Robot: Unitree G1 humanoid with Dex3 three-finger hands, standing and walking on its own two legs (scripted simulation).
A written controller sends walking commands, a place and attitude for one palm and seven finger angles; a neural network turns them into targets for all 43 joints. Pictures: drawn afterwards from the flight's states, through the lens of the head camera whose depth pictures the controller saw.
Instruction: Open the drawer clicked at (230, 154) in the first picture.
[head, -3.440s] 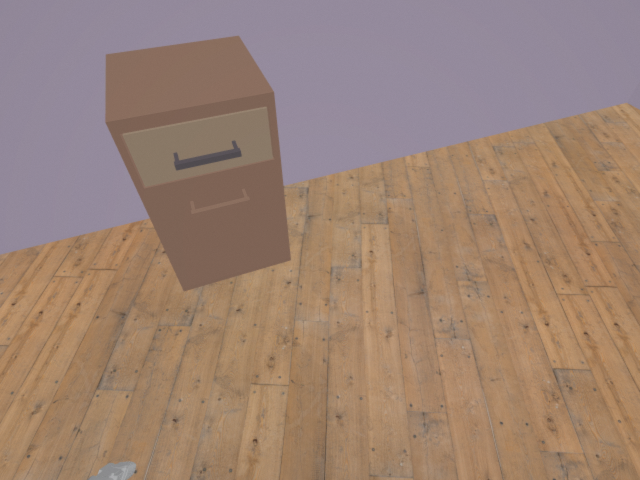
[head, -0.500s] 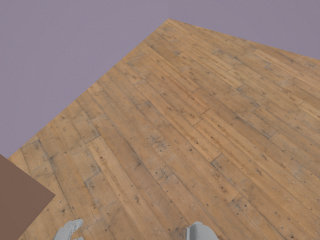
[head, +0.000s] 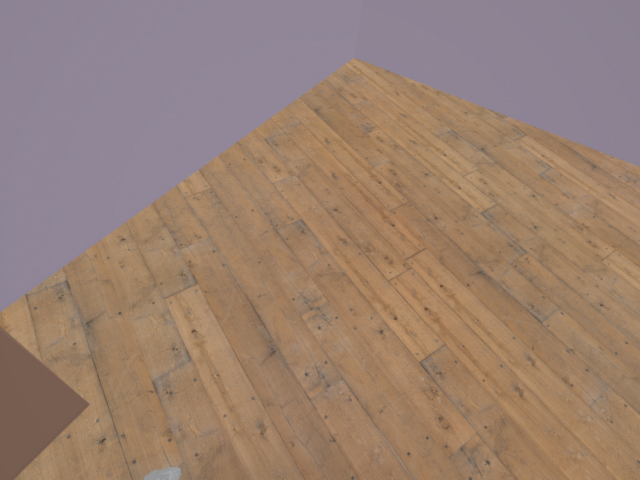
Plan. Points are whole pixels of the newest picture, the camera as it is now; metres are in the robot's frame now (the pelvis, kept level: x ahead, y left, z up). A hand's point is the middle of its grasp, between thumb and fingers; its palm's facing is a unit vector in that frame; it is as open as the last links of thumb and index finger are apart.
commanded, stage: turn to face it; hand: left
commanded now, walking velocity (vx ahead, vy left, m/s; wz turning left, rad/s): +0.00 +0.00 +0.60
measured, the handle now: out of the picture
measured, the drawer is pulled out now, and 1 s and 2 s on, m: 0.00 0.00 0.00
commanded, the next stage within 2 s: take the last steps up to it in 1.56 s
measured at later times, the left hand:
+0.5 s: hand out of the picture +0.05 +0.16 -0.13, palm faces +0.29 -0.91 -0.29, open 7.4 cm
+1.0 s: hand out of the picture -0.17 +0.14 -0.17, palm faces +0.62 -0.74 -0.26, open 7.4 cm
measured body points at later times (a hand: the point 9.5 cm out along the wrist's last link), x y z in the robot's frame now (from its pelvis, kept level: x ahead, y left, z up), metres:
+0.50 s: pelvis -0.01 -0.06 +0.01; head +0.02 -0.08 +0.46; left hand +0.04 +0.21 -0.11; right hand +0.12 -0.31 -0.15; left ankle -0.01 +0.08 -0.70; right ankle +0.03 -0.17 -0.72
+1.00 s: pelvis -0.05 -0.05 +0.01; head -0.03 -0.01 +0.45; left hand -0.20 +0.18 -0.15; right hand +0.20 -0.19 -0.12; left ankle -0.11 +0.03 -0.72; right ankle +0.02 -0.17 -0.69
